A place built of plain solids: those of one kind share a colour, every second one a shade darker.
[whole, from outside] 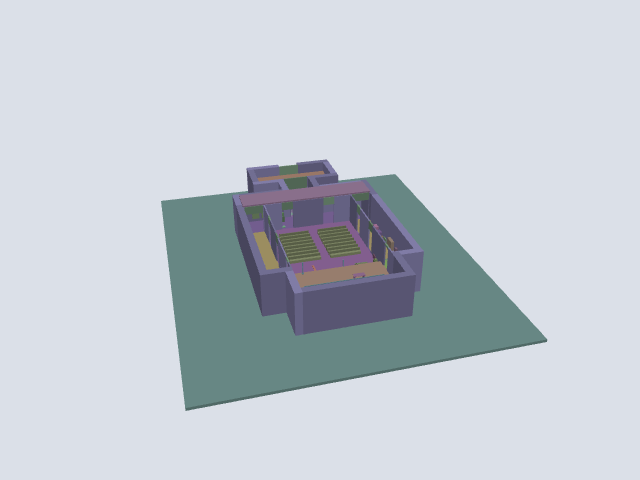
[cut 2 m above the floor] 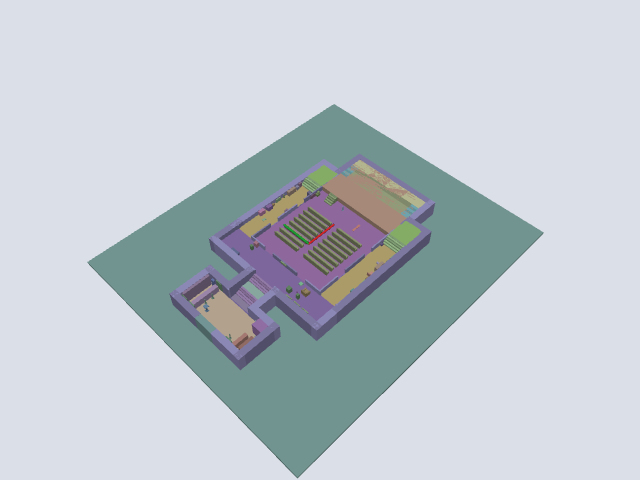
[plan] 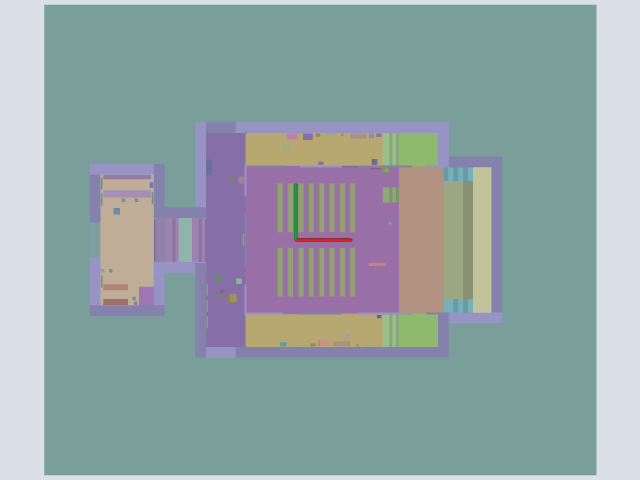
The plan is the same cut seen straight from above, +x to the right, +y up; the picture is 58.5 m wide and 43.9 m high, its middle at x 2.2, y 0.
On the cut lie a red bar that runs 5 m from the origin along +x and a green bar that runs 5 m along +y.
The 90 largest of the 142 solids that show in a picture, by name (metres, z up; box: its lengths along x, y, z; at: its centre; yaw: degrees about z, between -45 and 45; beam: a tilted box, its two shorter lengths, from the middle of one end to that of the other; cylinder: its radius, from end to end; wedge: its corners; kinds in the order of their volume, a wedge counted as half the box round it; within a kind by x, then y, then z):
{
 "wall_1": {"box": [1.0, 5.38, 6.28], "at": [-18.37, -4.29, 1.34]},
 "wall_2": {"box": [1.0, 5.38, 6.28], "at": [-18.37, 4.29, 1.34]},
 "wall_3": {"box": [6.85, 1.0, 6.28], "at": [-15.44, -6.48, 1.34]},
 "wall_4": {"box": [6.85, 1.0, 6.28], "at": [-15.44, 6.48, 1.34]},
 "wall_5": {"box": [1.0, 4.88, 6.28], "at": [-12.51, -4.54, 1.34]},
 "wall_6": {"box": [1.0, 4.88, 6.28], "at": [-12.51, 4.54, 1.34]},
 "wall_7": {"box": [4.8, 1.0, 6.28], "at": [-10.62, -2.5, 1.34]},
 "wall_8": {"box": [4.8, 1.0, 6.28], "at": [-10.62, 2.5, 1.34]},
 "wall_9": {"box": [1.0, 8.68, 6.28], "at": [-8.72, -6.44, 1.34]},
 "wall_10": {"box": [1.0, 8.68, 6.28], "at": [-8.72, 6.44, 1.34]},
 "wall_11": {"box": [5.5, 1.0, 6.28], "at": [-6.46, -10.28, 1.34]},
 "wall_12": {"box": [5.5, 1.0, 6.28], "at": [-6.46, 10.28, 1.34]},
 "wall_13": {"box": [0.2, 2.85, 6.28], "at": [-4.62, -5.5, 1.34]},
 "wall_14": {"box": [0.2, 2.75, 6.28], "at": [-4.62, -5.45, 1.34]},
 "wall_15": {"box": [0.2, 4.76, 6.28], "at": [-4.62, 0.0, 1.34]},
 "wall_16": {"box": [0.2, 2.75, 6.28], "at": [-4.62, 5.45, 1.34]},
 "wall_17": {"box": [0.2, 2.85, 6.28], "at": [-4.62, 5.5, 1.34]},
 "wall_18": {"box": [3.56, 0.2, 6.28], "at": [-2.94, -6.72, 1.34]},
 "wall_19": {"box": [3.56, 0.2, 6.28], "at": [-2.94, -6.72, 1.34]},
 "wall_20": {"box": [3.56, 0.2, 6.28], "at": [-2.94, 6.72, 1.34]},
 "wall_21": {"box": [3.84, 0.2, 6.28], "at": [2.27, -6.72, 1.34]},
 "wall_22": {"box": [3.84, 0.2, 6.28], "at": [2.27, 6.72, 1.34]},
 "wall_23": {"box": [19.5, 1.0, 6.28], "at": [4.24, -10.28, 1.34]},
 "wall_24": {"box": [19.5, 1.0, 6.28], "at": [4.24, 10.28, 1.34]},
 "wall_25": {"box": [4.92, 0.2, 6.28], "at": [8.15, -6.72, 1.34]},
 "wall_26": {"box": [4.92, 0.2, 6.28], "at": [8.15, -6.72, 1.34]},
 "wall_27": {"box": [4.92, 0.2, 6.28], "at": [8.15, 6.72, 1.34]},
 "wall_28": {"box": [4.92, 0.2, 6.28], "at": [8.15, 6.72, 1.34]},
 "wall_29": {"box": [1.28, 0.2, 6.28], "at": [12.55, 6.72, 1.34]},
 "wall_30": {"box": [1.0, 4.15, 6.28], "at": [13.49, -8.7, 1.34]},
 "wall_31": {"box": [1.0, 4.15, 6.28], "at": [13.49, 8.7, 1.34]},
 "wall_32": {"box": [5.77, 1.0, 6.28], "at": [15.98, -7.13, 1.34]},
 "wall_33": {"box": [5.77, 1.0, 6.28], "at": [15.98, 7.13, 1.34]},
 "wall_34": {"box": [1.0, 15.25, 6.28], "at": [18.37, 0.0, 1.34]},
 "ground_under_all_1": {"box": [50.51, 43.06, 0.4], "at": [2.24, 0.0, -1.95]},
 "floor_parterre_1": {"box": [14.05, 13.45, 1.8], "at": [2.41, 0.0, -0.9]},
 "floor_dais_1": {"box": [8.53, 13.45, 2.75], "at": [13.7, 0.0, -0.42]},
 "floor_promenade_1": {"box": [12.55, 3.15, 1.8], "at": [1.66, -8.3, -0.9]},
 "floor_promenade_2": {"box": [12.55, 3.15, 1.8], "at": [1.66, 8.3, -0.9]},
 "floor_crush_room_1": {"box": [3.7, 19.75, 1.8], "at": [-6.46, 0.0, -0.9]},
 "step_choir_tier_1": {"box": [0.9, 10.79, 3.06], "at": [13.94, 0.0, -0.27]},
 "step_choir_tier_2": {"box": [0.9, 10.79, 3.37], "at": [14.84, 0.0, -0.12]},
 "step_choir_tier_3": {"box": [0.9, 10.79, 3.68], "at": [15.73, 0.0, 0.04]},
 "step_choir_head_1": {"box": [1.7, 13.29, 3.68], "at": [17.03, 0.0, 0.04]},
 "floor_artists_walk_1": {"box": [3.65, 3.15, 2.75], "at": [11.26, -8.3, -0.42]},
 "floor_artists_walk_2": {"box": [3.65, 3.15, 2.75], "at": [11.26, 8.3, -0.42]},
 "floor_entrance_1": {"box": [5.05, 12.15, 0.6], "at": [-15.44, 0.0, -1.5]},
 "step_choir_aisle_1": {"box": [0.45, 1.25, 2.9], "at": [13.71, -6.02, -0.35]},
 "step_choir_aisle_2": {"box": [0.45, 1.25, 2.9], "at": [13.71, 6.02, -0.35]},
 "step_choir_aisle_3": {"box": [0.45, 1.25, 3.06], "at": [14.16, -6.02, -0.27]},
 "step_choir_aisle_4": {"box": [0.45, 1.25, 3.06], "at": [14.16, 6.02, -0.27]},
 "step_choir_aisle_5": {"box": [0.45, 1.25, 3.21], "at": [14.61, -6.02, -0.19]},
 "step_choir_aisle_6": {"box": [0.45, 1.25, 3.21], "at": [14.61, 6.02, -0.19]},
 "step_choir_aisle_7": {"box": [0.45, 1.25, 3.37], "at": [15.06, -6.02, -0.12]},
 "step_choir_aisle_8": {"box": [0.45, 1.25, 3.37], "at": [15.06, 6.02, -0.12]},
 "step_choir_aisle_9": {"box": [0.45, 1.25, 3.52], "at": [15.51, -6.02, -0.04]},
 "step_choir_aisle_10": {"box": [0.45, 1.25, 3.52], "at": [15.51, 6.02, -0.04]},
 "step_choir_aisle_11": {"box": [0.45, 1.25, 3.68], "at": [15.96, -6.02, 0.04]},
 "step_choir_aisle_12": {"box": [0.45, 1.25, 3.68], "at": [15.96, 6.02, 0.04]},
 "ceil_crush_room_1": {"box": [3.7, 19.75, 0.3], "at": [-6.46, 0.0, 4.55]},
 "tread_artists_1": {"box": [0.3, 2.95, 1.99], "at": [8.09, -8.3, -0.81]},
 "tread_artists_2": {"box": [0.3, 2.95, 1.99], "at": [8.09, 8.3, -0.81]},
 "tread_artists_3": {"box": [0.3, 2.95, 2.18], "at": [8.38, -8.3, -0.71]},
 "tread_artists_4": {"box": [0.3, 2.95, 2.18], "at": [8.38, 8.3, -0.71]},
 "tread_artists_5": {"box": [0.3, 2.95, 2.37], "at": [8.69, -8.3, -0.61]},
 "tread_artists_6": {"box": [0.3, 2.95, 2.37], "at": [8.69, 8.3, -0.61]},
 "tread_artists_7": {"box": [0.3, 2.95, 2.56], "at": [8.98, -8.3, -0.52]},
 "tread_artists_8": {"box": [0.3, 2.95, 2.56], "at": [8.98, 8.3, -0.52]},
 "tread_artists_9": {"box": [0.3, 2.95, 2.75], "at": [9.29, -8.3, -0.42]},
 "tread_artists_10": {"box": [0.3, 2.95, 2.75], "at": [9.29, 8.3, -0.42]},
 "ceil_entrance_1": {"box": [5.05, 12.15, 0.3], "at": [-15.44, 0.0, 2.75]},
 "door_leaf_1": {"box": [0.97, 3.2, 3.87], "at": [-18.38, 0.0, 0.14]},
 "tread_grand_1": {"box": [0.3, 4.0, 1.05], "at": [-11.16, 0.0, -1.27]},
 "tread_grand_2": {"box": [0.3, 4.0, 1.2], "at": [-10.87, 0.0, -1.2]},
 "tread_grand_3": {"box": [0.3, 4.0, 1.35], "at": [-9.37, 0.0, -1.12]},
 "tread_grand_4": {"box": [0.3, 4.0, 1.5], "at": [-9.06, 0.0, -1.05]},
 "tread_grand_5": {"box": [0.3, 4.0, 1.65], "at": [-8.77, 0.0, -0.97]},
 "tread_grand_6": {"box": [0.3, 4.0, 1.8], "at": [-8.46, 0.0, -0.9]},
 "bar_entrance_1": {"box": [4.35, 0.65, 1.1], "at": [-15.44, 4.22, -0.65]},
 "bar_entrance_2": {"box": [4.35, 0.4, 2.1], "at": [-15.44, 5.75, -0.15]},
 "floor_grand_landing_1": {"box": [1.2, 4.2, 1.2], "at": [-10.12, 0.0, -1.2]},
 "paybox_1": {"box": [1.35, 1.7, 2.4], "at": [-13.69, -5.13, 0.0]},
 "cloakroom_entrance_1": {"box": [2.25, 0.55, 1.75], "at": [-16.49, -5.67, -0.33]},
 "cloakroom_entrance_2": {"box": [2.25, 0.55, 1.0], "at": [-16.49, -4.32, -0.7]},
 "wall_over_door_1": {"box": [0.2, 3.21, 2.43], "at": [-17.96, 0.0, 3.27]},
 "wall_over_door_2": {"box": [0.2, 3.81, 2.43], "at": [-12.91, 0.0, 3.27]},
 "lockers_promenade_1": {"box": [1.5, 0.48, 1.8], "at": [4.18, -9.51, 0.9]},
 "lockers_promenade_2": {"box": [1.5, 0.48, 1.8], "at": [5.68, 9.51, 0.9]},
 "floor_grand_foot_1": {"box": [1.0, 4.2, 0.6], "at": [-12.41, 0.0, -1.5]},
 "tread_dais_1": {"box": [0.3, 1.4, 2.75], "at": [9.29, 4.12, -0.42]}
}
